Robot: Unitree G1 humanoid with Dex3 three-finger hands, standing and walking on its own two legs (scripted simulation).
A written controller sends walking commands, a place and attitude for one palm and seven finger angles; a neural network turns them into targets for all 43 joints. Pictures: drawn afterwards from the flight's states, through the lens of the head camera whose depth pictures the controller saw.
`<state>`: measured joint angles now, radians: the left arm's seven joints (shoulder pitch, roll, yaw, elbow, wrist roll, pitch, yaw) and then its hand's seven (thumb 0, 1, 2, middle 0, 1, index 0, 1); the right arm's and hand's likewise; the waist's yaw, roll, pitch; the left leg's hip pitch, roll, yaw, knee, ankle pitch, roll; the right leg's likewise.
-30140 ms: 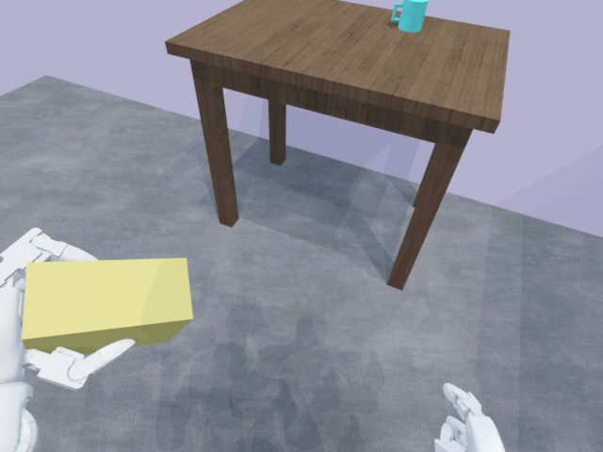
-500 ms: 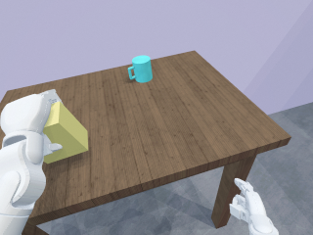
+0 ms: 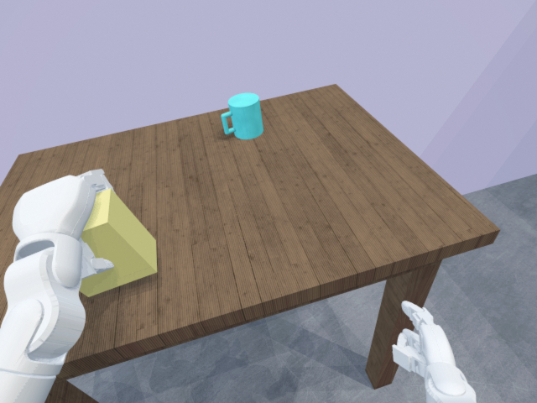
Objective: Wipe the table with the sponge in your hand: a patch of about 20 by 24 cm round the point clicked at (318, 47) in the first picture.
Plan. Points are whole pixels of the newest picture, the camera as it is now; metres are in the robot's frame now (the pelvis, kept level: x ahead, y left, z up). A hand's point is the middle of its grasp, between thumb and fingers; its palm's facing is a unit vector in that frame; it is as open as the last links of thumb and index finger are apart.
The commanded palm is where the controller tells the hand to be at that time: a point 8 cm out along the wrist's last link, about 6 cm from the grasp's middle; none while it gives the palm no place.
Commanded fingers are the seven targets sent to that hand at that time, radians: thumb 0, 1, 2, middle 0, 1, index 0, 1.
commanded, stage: move the sponge above the wiping area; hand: left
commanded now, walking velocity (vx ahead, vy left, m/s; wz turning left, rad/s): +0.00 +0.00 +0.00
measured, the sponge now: (108, 253) +0.26 +0.29 +0.12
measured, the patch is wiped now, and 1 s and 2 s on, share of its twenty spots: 0.00 0.00 0.10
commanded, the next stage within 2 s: lower the sponge onto the table in 0.38 s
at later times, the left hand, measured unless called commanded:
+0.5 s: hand (99, 253) +0.24 +0.28 +0.15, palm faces +0.07 -0.13 -0.99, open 10.4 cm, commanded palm +0.21 +0.28 +0.24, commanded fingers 0.00 0.10 1.30 -1.20 -1.60 -1.20 -1.60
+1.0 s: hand (104, 253) +0.25 +0.27 +0.15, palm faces +0.09 -0.09 -0.99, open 10.4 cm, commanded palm +0.21 +0.28 +0.23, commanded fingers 0.00 0.10 1.30 -1.20 -1.60 -1.20 -1.60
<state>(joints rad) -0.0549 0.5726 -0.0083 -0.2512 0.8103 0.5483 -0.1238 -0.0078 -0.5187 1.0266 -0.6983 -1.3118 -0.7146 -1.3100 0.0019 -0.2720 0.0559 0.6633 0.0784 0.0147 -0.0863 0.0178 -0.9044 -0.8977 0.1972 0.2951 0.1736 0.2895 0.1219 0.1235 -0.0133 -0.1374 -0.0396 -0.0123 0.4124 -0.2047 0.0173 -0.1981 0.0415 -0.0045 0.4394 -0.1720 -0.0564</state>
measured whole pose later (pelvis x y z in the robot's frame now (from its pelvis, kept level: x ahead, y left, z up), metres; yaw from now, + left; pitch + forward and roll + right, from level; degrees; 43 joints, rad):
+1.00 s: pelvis +0.01 +0.00 +0.00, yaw +0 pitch -4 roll +1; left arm 0.04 0.57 -0.09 -0.31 0.86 0.50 -0.13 -0.01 -0.52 1.03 -0.70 -1.31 -0.72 -1.31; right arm 0.04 -0.28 0.05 0.64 0.05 0.00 -0.09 0.02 -0.90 -0.90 0.20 0.30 0.20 0.31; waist 0.14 0.11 0.00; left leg -0.13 -0.05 -0.01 0.43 -0.22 0.02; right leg -0.19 0.04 0.00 0.46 -0.19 -0.05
